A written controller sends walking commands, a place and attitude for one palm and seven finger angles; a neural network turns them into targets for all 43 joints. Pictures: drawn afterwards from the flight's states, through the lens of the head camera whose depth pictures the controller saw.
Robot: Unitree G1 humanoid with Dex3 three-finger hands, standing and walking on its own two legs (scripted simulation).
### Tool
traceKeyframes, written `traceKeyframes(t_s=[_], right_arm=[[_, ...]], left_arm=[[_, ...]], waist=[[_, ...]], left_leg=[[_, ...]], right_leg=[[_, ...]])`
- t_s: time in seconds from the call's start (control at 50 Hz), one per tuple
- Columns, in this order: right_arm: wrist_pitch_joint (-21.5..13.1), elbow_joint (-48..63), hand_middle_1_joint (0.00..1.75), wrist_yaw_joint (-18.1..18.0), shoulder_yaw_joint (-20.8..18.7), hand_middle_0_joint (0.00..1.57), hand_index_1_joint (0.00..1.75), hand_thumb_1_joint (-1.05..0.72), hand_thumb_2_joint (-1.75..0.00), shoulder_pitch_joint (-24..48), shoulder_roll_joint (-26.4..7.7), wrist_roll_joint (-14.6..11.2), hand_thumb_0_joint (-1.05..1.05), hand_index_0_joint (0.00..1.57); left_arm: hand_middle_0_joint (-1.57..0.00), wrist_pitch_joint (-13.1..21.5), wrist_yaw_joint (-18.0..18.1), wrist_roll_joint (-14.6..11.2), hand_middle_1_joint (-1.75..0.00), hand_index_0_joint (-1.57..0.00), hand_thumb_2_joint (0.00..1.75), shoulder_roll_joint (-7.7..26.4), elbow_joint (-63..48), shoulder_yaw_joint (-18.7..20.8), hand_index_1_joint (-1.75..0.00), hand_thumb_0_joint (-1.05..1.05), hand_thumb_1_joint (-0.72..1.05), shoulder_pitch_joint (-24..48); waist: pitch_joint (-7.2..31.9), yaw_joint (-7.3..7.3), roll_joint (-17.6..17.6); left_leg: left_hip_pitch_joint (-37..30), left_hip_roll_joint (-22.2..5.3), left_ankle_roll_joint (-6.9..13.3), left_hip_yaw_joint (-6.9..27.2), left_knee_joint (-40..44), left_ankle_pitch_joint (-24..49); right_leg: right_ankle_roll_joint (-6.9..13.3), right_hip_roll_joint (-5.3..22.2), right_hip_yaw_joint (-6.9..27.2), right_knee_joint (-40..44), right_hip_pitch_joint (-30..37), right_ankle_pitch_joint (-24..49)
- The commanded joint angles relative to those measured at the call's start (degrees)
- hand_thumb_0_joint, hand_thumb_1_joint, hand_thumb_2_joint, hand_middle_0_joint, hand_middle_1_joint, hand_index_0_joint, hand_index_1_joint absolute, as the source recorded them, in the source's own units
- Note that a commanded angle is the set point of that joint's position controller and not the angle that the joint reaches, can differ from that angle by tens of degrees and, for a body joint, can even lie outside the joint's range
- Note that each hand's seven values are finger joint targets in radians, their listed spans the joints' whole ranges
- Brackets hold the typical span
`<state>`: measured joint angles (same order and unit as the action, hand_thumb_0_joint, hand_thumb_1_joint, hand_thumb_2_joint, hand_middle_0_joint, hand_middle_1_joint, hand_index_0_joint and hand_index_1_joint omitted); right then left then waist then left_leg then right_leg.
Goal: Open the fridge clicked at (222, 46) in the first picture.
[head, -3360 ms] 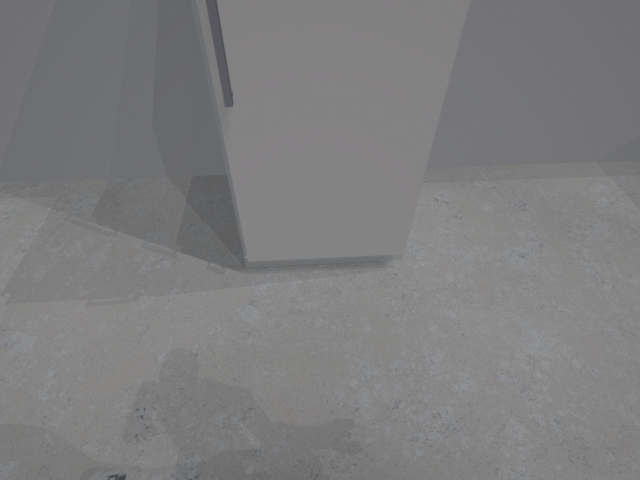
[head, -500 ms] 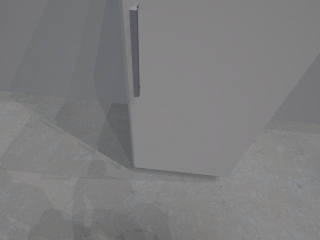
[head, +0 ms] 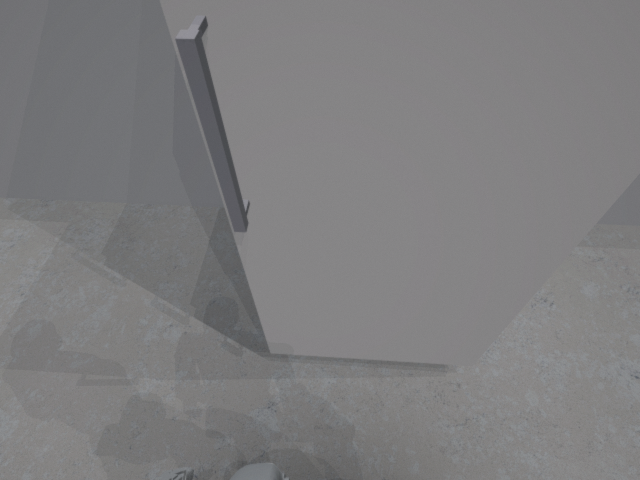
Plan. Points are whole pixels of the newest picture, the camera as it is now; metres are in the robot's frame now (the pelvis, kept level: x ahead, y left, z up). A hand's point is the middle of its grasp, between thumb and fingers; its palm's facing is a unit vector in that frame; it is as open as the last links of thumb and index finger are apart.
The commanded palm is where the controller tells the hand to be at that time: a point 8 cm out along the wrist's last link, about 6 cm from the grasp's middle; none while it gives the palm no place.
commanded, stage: come to a stop and stand still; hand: left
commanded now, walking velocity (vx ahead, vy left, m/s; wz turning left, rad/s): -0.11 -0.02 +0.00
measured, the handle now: (224, 144) +0.49 +0.15 +0.15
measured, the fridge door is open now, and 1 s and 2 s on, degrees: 0 0 0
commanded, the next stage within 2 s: look again from close up in 1.52 s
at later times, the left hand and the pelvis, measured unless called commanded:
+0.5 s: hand out of the picture -0.02 +0.23 -0.17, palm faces +0.01 -0.98 -0.20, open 7.4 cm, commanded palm none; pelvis -0.03 +0.04 +0.01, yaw -2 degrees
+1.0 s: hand out of the picture -0.09 +0.13 -0.17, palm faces +0.04 -0.99 -0.12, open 7.3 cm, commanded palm none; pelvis -0.07 -0.01 +0.01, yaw -1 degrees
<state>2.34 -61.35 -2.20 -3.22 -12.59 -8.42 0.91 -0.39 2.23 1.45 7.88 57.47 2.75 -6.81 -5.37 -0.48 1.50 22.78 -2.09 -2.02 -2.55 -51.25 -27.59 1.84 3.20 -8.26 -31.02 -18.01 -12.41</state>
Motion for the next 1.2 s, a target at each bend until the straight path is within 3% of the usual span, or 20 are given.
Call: traceKeyframes(t_s=[0.0, 0.06, 0.08, 0.1, 0.12, 0.14, 0.18, 0.22, 0.28, 0.42, 0.52, 0.54, 0.56, 0.58, 0.6, 0.62, 0.64, 0.7, 0.82, 1.18], right_arm=[[-0.3, 3.0, 0.30, 0.9, -0.8, 0.20, 0.30, -0.90, -0.90, -5.5, -2.4, -0.4, 0.00, 0.20], [-1.1, 2.9, 0.30, 0.9, -0.8, 0.20, 0.30, -0.90, -0.90, -8.6, -3.2, -0.3, 0.00, 0.20], [-1.7, 3.1, 0.30, 0.9, -1.0, 0.20, 0.30, -0.90, -0.90, -8.9, -5.6, -0.1, 0.00, 0.20], [-2.3, 4.9, 0.30, 0.9, -1.6, 0.20, 0.30, -0.90, -0.90, -7.3, -10.4, 0.5, 0.00, 0.20], [-2.2, 6.5, 0.30, 0.5, -1.4, 0.20, 0.30, -0.90, -0.90, -4.5, -11.6, 0.7, 0.00, 0.20], [-2.5, 7.0, 0.30, -0.3, -1.2, 0.20, 0.30, -0.90, -0.90, -2.3, -11.3, 0.9, 0.00, 0.20], [-2.7, 7.8, 0.30, -0.9, -0.3, 0.20, 0.30, -0.90, -0.90, 1.8, -9.6, 0.8, 0.00, 0.20], [-3.2, 7.7, 0.30, -1.2, -0.1, 0.20, 0.30, -0.90, -0.90, 1.4, -9.1, 0.5, 0.00, 0.20], [-3.0, 6.1, 0.30, -1.4, -0.8, 0.20, 0.30, -0.90, -0.90, -2.7, -10.5, 0.3, 0.00, 0.20], [-2.2, 3.3, 0.30, -0.6, -1.4, 0.20, 0.30, -0.90, -0.90, -4.4, -10.5, 0.4, 0.00, 0.20], [-1.9, 1.8, 0.30, 0.3, -1.5, 0.20, 0.30, -0.90, -0.90, -2.9, -10.4, 0.3, 0.00, 0.20], [-1.8, 1.4, 0.30, 0.5, -1.4, 0.20, 0.30, -0.90, -0.90, -2.9, -9.3, 0.0, 0.00, 0.20], [-1.6, 1.0, 0.30, 0.8, -1.1, 0.20, 0.30, -0.90, -0.90, -3.6, -7.1, -0.3, 0.00, 0.20], [-1.5, 1.2, 0.30, 1.0, -0.3, 0.20, 0.30, -0.90, -0.90, -4.1, -4.4, -0.6, 0.00, 0.20], [-1.2, 1.3, 0.30, 1.3, 0.4, 0.20, 0.30, -0.90, -0.90, -3.8, -3.1, -0.3, 0.00, 0.20], [-0.6, 0.9, 0.30, 1.4, 0.5, 0.20, 0.30, -0.90, -0.90, -4.0, -3.0, 0.2, 0.00, 0.20], [-0.4, 0.0, 0.30, 1.2, 0.6, 0.20, 0.30, -0.90, -0.90, -4.7, -3.0, 0.3, 0.00, 0.20], [-1.2, -2.8, 0.30, 1.0, 1.1, 0.20, 0.30, -0.90, -0.90, -10.3, -1.9, 0.2, 0.00, 0.20], [-2.0, -4.4, 0.30, 0.2, 1.7, 0.20, 0.30, -0.90, -0.90, -10.7, -2.2, 0.1, 0.00, 0.20], [-2.8, -3.3, 0.30, -0.2, 1.3, 0.20, 0.30, -0.90, -0.90, -9.7, -1.9, -0.1, 0.00, 0.20]], left_arm=[[-0.20, -0.3, 0.7, 0.5, -0.30, -0.20, 0.90, 11.4, -2.9, 2.8, -0.30, 0.00, 0.90, -4.1], [-0.20, -0.8, 0.5, 0.0, -0.30, -0.20, 0.90, 10.9, -3.6, 2.8, -0.30, 0.00, 0.90, -2.5], [-0.20, -1.2, 0.1, -0.4, -0.30, -0.20, 0.90, 9.0, -4.0, 2.4, -0.30, 0.00, 0.90, -3.7], [-0.20, -1.8, -0.1, -0.9, -0.30, -0.20, 0.90, 5.5, -4.8, 1.8, -0.30, 0.00, 0.90, -6.0], [-0.20, -2.1, 0.2, -0.5, -0.30, -0.20, 0.90, 6.1, -5.1, 1.5, -0.30, 0.00, 0.90, -5.2], [-0.20, -2.5, 0.3, -0.2, -0.30, -0.20, 0.90, 6.6, -4.4, 1.8, -0.30, 0.00, 0.90, -5.0], [-0.20, -2.4, -0.5, -0.2, -0.30, -0.20, 0.90, 7.6, -2.1, 2.3, -0.30, 0.00, 0.90, -7.8], [-0.20, -2.2, -1.0, -0.1, -0.30, -0.20, 0.90, 8.0, -0.9, 2.3, -0.30, 0.00, 0.90, -9.7], [-0.20, -2.7, -1.3, -0.2, -0.30, -0.20, 0.90, 8.2, -1.1, 2.2, -0.30, 0.00, 0.90, -9.3], [-0.20, -2.7, -1.7, -0.2, -0.30, -0.20, 0.90, 5.7, -0.6, 0.9, -0.30, 0.00, 0.90, -7.9], [-0.20, -1.7, -1.1, -0.5, -0.30, -0.20, 0.90, 4.6, 3.2, 0.0, -0.30, 0.00, 0.90, -14.3], [-0.20, -1.3, -0.9, -0.5, -0.30, -0.20, 0.90, 5.1, 4.3, 0.1, -0.30, 0.00, 0.90, -16.7], [-0.20, -0.9, -0.5, -0.3, -0.30, -0.20, 0.90, 6.7, 4.6, 0.1, -0.30, 0.00, 0.90, -17.2], [-0.20, -0.5, -0.3, -0.2, -0.30, -0.20, 0.90, 8.7, 4.4, 0.1, -0.30, 0.00, 0.90, -15.5], [-0.20, -0.3, -0.2, -0.4, -0.30, -0.20, 0.90, 10.5, 3.6, 0.1, -0.30, 0.00, 0.90, -12.4], [-0.20, 0.1, 0.0, -0.4, -0.30, -0.20, 0.90, 10.4, 3.0, 0.3, -0.30, 0.00, 0.90, -9.5], [-0.20, 0.1, 0.1, -0.6, -0.30, -0.20, 0.90, 8.9, 2.8, 0.0, -0.30, 0.00, 0.90, -8.2], [-0.20, 0.5, 0.0, -0.9, -0.30, -0.20, 0.90, 6.5, 3.3, -0.6, -0.30, 0.00, 0.90, -8.0], [-0.20, 0.3, -0.1, -1.3, -0.30, -0.20, 0.90, 4.8, 5.7, -0.8, -0.30, 0.00, 0.90, -12.6], [-0.20, 0.6, 0.0, -0.8, -0.30, -0.20, 0.90, 2.2, 6.6, -0.9, -0.30, 0.00, 0.90, -16.3]], waist=[[8.0, 0.73, -12.4], [9.1, -1.65, -11.2], [9.2, -1.57, -3.9], [7.3, -0.86, 13.3], [5.8, -1.00, 14.8], [5.0, -0.71, 12.7], [3.4, 1.44, 7.1], [5.7, 1.38, 5.0], [8.8, -0.71, 4.8], [5.6, -2.30, 8.1], [5.4, 0.36, 7.7], [5.6, 1.26, 5.7], [4.1, 1.07, 1.2], [2.7, 0.11, -5.2], [0.7, -0.60, -10.5], [-2.0, -0.57, -17.5], [-5.0, -0.76, -17.4], [-3.4, -2.31, -9.7], [-3.9, -0.18, -0.4], [-0.9, 0.41, -0.5]], left_leg=[[-2.8, -0.1, -0.6, -0.1, 4.1, 3.3], [-12.1, -0.3, -0.2, -1.5, 21.0, 16.3], [-16.8, -3.9, 1.0, 1.7, 26.4, 23.2], [-13.6, -16.6, 5.8, 16.6, 33.3, 34.7], [-7.7, -20.9, 10.4, 21.3, 36.3, 37.3], [-5.2, -20.0, 11.0, 20.3, 37.2, 34.8], [-6.9, -15.8, 10.3, 14.2, 36.0, 32.3], [-12.4, -14.7, 10.0, 10.9, 35.1, 36.2], [-19.4, -16.1, 10.9, 11.1, 35.1, 35.4], [-16.8, -14.6, 10.4, 12.2, 39.2, 17.8], [-9.5, -11.2, 7.6, 10.9, 39.2, 8.3], [-6.9, -9.0, 5.4, 8.2, 38.1, 6.2], [-3.7, -5.9, 2.9, 5.2, 34.4, 4.5], [-3.4, -2.3, 0.9, 1.7, 29.4, 5.5], [-7.0, -1.0, 0.7, 0.1, 25.6, 7.7], [-8.1, -1.1, 1.1, 0.1, 21.4, 9.4], [-8.4, -1.4, 1.4, 0.8, 18.8, 11.1], [-10.6, -2.0, 1.5, 0.8, 21.1, 16.0], [-8.5, -3.2, 1.1, 3.0, 28.2, 15.9], [-8.6, -4.0, 2.4, 5.7, 32.0, 11.8]], right_leg=[[8.7, 14.8, 10.7, 7.8, 5.7, 33.6], [4.5, 11.6, 8.7, 2.8, 2.7, 21.7], [1.6, 8.0, 6.6, -2.0, -1.5, 11.0], [-2.7, 0.6, 2.6, -9.2, -6.6, -11.5], [-3.2, -2.1, 6.3, -19.3, -4.9, -21.6], [-3.0, -2.0, 10.8, -25.6, -4.7, -20.8], [-3.3, -2.2, 12.5, -31.2, -7.3, -13.2], [-4.3, -1.9, 12.1, -31.7, -9.2, -10.2], [-5.0, -1.7, 11.5, -29.7, -9.8, -11.0], [-4.2, -0.7, 7.6, -13.1, -3.6, -15.0], [-2.4, -2.2, 4.6, 5.7, 8.3, -7.0], [-2.2, -1.7, 4.3, 11.4, 12.7, -2.8], [-0.9, 1.9, 8.5, 15.2, 14.1, -4.5], [1.7, 8.1, 15.8, 19.0, 9.1, -12.5], [3.1, 11.7, 18.9, 23.4, -0.4, -22.5], [3.2, 10.9, 19.5, 25.7, -6.1, -25.9], [3.4, 10.3, 19.1, 25.8, -8.5, -23.9], [2.6, 7.0, 13.7, 19.5, -5.9, -15.4], [0.4, 3.0, 12.1, 15.8, -0.9, -12.7], [-0.6, 1.6, 10.0, 12.7, 1.6, -7.0]])
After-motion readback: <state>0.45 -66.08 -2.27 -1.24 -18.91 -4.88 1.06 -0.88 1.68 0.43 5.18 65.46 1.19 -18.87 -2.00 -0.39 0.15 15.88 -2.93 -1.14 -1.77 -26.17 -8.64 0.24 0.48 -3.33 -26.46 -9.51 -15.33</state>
